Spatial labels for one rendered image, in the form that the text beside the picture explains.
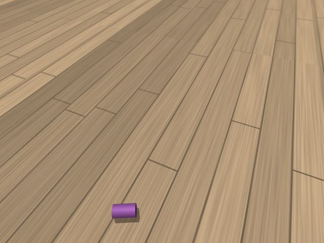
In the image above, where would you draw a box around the can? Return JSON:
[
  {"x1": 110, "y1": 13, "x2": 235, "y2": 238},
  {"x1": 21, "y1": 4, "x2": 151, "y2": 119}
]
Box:
[{"x1": 111, "y1": 203, "x2": 137, "y2": 218}]

